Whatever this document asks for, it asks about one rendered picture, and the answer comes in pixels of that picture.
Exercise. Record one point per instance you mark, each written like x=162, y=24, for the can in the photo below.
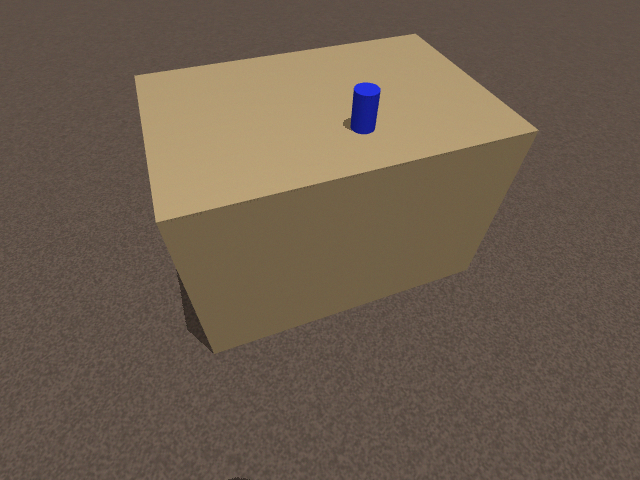
x=365, y=107

